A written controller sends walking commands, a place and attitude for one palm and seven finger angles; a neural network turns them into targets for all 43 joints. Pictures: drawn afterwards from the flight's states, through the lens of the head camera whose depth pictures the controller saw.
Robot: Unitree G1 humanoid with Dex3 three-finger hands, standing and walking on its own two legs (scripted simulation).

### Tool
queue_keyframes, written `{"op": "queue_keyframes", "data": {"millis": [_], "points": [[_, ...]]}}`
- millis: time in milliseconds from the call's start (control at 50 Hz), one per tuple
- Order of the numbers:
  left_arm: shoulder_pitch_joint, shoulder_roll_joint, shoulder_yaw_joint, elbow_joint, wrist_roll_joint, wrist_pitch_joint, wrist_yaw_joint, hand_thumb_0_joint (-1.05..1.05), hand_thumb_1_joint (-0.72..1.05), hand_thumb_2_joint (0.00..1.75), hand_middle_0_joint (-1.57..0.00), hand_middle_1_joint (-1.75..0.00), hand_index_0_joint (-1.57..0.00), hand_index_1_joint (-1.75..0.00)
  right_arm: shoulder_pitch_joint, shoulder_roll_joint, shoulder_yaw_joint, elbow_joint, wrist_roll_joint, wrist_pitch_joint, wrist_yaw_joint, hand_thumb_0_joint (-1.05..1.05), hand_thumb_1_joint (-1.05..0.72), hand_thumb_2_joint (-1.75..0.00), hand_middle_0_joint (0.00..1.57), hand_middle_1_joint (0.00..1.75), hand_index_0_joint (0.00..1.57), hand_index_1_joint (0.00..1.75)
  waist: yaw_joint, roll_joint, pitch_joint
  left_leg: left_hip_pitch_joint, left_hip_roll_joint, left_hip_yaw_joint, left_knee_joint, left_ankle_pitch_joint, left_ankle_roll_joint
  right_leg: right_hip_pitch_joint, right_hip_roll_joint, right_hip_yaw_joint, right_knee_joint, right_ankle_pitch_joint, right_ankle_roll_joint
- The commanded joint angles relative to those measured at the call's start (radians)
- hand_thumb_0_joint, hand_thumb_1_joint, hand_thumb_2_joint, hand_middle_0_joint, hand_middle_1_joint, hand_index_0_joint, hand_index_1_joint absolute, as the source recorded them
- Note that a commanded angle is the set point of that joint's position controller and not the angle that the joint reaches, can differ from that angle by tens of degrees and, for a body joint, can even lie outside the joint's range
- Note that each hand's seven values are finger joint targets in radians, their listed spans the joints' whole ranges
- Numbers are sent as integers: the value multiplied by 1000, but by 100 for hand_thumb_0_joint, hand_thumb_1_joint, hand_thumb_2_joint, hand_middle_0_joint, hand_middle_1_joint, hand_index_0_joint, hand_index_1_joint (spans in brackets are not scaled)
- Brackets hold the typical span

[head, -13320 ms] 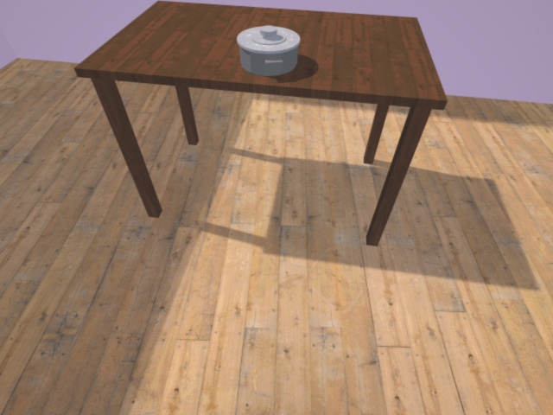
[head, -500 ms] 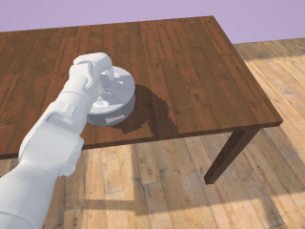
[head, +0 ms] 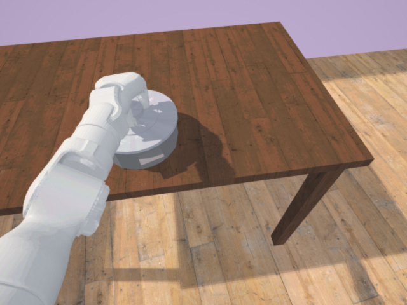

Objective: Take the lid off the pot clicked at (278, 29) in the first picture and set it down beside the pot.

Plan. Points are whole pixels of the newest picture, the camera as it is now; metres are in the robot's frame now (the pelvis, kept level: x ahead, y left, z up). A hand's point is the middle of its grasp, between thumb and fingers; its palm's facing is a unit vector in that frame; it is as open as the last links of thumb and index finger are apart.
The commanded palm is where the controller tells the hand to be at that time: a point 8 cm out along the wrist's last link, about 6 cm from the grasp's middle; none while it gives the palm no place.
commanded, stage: lift the lid straight up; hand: left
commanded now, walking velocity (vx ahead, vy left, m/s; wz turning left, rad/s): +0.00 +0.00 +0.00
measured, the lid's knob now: (131, 110) +0.52 +0.12 +0.09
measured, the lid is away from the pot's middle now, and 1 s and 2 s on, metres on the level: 0.00 0.00 0.01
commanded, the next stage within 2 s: move the lid sideways beside the pot in 1.96 s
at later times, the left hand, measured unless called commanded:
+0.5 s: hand (124, 105) +0.48 +0.12 +0.14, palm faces -0.35 -0.07 -0.93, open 8.2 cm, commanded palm +0.49 +0.12 +0.21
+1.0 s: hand (118, 86) +0.49 +0.12 +0.18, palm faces -0.32 -0.08 -0.94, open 8.2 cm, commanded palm +0.49 +0.12 +0.25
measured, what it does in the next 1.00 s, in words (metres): stands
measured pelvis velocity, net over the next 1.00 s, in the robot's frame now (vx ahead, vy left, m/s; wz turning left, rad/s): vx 0.00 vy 0.00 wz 0.02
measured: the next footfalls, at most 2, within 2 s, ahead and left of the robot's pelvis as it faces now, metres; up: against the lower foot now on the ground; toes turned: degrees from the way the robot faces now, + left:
none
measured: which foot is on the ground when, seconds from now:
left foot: down 0.00-1.00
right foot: down 0.00-1.00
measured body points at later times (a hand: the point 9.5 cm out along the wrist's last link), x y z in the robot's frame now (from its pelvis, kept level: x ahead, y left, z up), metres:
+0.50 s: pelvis +0.00 +0.00 +0.00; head +0.04 -0.03 +0.45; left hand +0.49 +0.12 +0.19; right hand +0.06 -0.26 -0.14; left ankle -0.03 +0.09 -0.74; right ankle -0.02 -0.13 -0.74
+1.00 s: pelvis +0.00 +0.00 +0.00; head +0.04 -0.02 +0.45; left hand +0.50 +0.12 +0.23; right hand +0.04 -0.27 -0.13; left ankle -0.03 +0.09 -0.74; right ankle -0.02 -0.13 -0.74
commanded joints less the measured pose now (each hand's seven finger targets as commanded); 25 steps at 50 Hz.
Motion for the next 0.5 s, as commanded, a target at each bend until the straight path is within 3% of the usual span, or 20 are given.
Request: {"op": "queue_keyframes", "data": {"millis": [0, 60, 100, 140, 180, 200, 280, 320, 340, 360, 380, 420, 460, 480], "points": [[-556, 233, 70, -252, 19, -18, 45, 0, 60, 99, -77, -105, -79, -105, 34, -133, -47, -97, 1, -35, -7, 0, -90, -90, 20, 30, 20, 30, 5, -46, -454, 309, -2, -38, 2, 474, 34, 149, 34, -44, -10, 436, -39], [-575, 219, 58, -270, 12, -16, 50, 0, 60, 99, -78, -105, -79, -105, 35, -132, -47, -92, 3, -42, -8, 0, -90, -90, 20, 30, 20, 30, 1, -42, -433, 310, -1, -40, -2, 480, 34, 142, 36, -47, -20, 440, -41], [-628, 275, 90, -309, 16, -18, 62, 0, 60, 99, -78, -105, -79, -105, 31, -132, -44, -90, 6, -53, -10, 0, -90, -90, 20, 30, 20, 30, 3, -45, -443, 315, -3, -44, -7, 465, 34, 161, 36, -45, -14, 447, -40], [-622, 231, 55, -303, 16, -12, 62, 0, 60, 99, -78, -105, -79, -105, 23, -126, -43, -90, 6, -63, -9, 0, -90, -90, 20, 30, 20, 30, 1, -33, -431, 329, -5, -47, -9, 464, 30, 143, 37, -50, -16, 432, -39], [-637, 255, 70, -320, 21, -14, 65, 0, 60, 99, -78, -105, -79, -105, 20, -128, -43, -89, 6, -69, -10, 0, -90, -90, 20, 30, 20, 30, 3, -38, -457, 342, -4, -50, -9, 459, 31, 152, 36, -46, -15, 426, -40], [-653, 209, 31, -313, 18, -9, 63, 0, 60, 99, -78, -105, -79, -105, 17, -124, -41, -88, 7, -73, -11, 0, -90, -90, 20, 30, 20, 30, -5, -39, -443, 343, -6, -52, -12, 457, 29, 136, 37, -50, -14, 420, -40], [-642, 255, 75, -290, 9, 2, 52, 0, 60, 99, -78, -105, -79, -105, 11, -128, -38, -86, 5, -80, -10, 0, -90, -90, 20, 30, 20, 30, 6, -54, -448, 332, -12, -50, -11, 444, 30, 162, 32, -46, -12, 436, -40], [-647, 194, 21, -263, 14, 12, 39, 0, 60, 99, -78, -105, -79, -105, 7, -124, -37, -83, 7, -81, -10, 0, -90, -90, 20, 30, 20, 30, -5, -70, -407, 320, -15, -47, -13, 434, 31, 139, 34, -51, -16, 428, -40], [-630, 211, 33, -229, 18, 23, 35, 0, 60, 99, -78, -105, -79, -105, 13, -132, -36, -75, 9, -75, -10, 0, -90, -90, 20, 30, 20, 30, -5, -81, -384, 302, -12, -46, -18, 416, 29, 131, 34, -52, -19, 412, -40], [-650, 197, 27, -247, 8, 20, 28, 0, 60, 99, -78, -105, -79, -105, 10, -133, -35, -81, 8, -73, -11, 0, -90, -90, 20, 30, 20, 30, -8, -86, -388, 296, -13, -42, -23, 406, 31, 140, 31, -51, -24, 414, -42], [-673, 231, 50, -269, 8, 16, 26, 0, 60, 99, -78, -105, -79, -105, 10, -133, -34, -85, 6, -77, -12, 0, -90, -90, 20, 30, 20, 30, -5, -83, -412, 304, -17, -43, -20, 396, 33, 156, 30, -46, -20, 423, -39], [-710, 236, 46, -299, 11, 9, 18, 0, 60, 99, -78, -105, -79, -105, 8, -126, -33, -92, 5, -87, -15, 0, -90, -90, 20, 30, 20, 30, -4, -55, -451, 335, -22, -48, -14, 431, 35, 168, 29, -41, -17, 447, -40], [-701, 210, 28, -289, 9, 6, 5, 0, 60, 99, -78, -105, -79, -105, 12, -128, -35, -91, 6, -86, -18, 0, -90, -90, 20, 30, 20, 30, -11, -76, -438, 331, -17, -46, -15, 446, 36, 161, 27, -43, -25, 452, -40], [-699, 243, 52, -273, 18, 9, 5, 0, 60, 99, -78, -105, -79, -105, 13, -130, -34, -88, 4, -87, -18, 0, -90, -90, 20, 30, 20, 30, -7, -79, -431, 326, -19, -45, -14, 430, 35, 165, 29, -41, -23, 450, -39]]}}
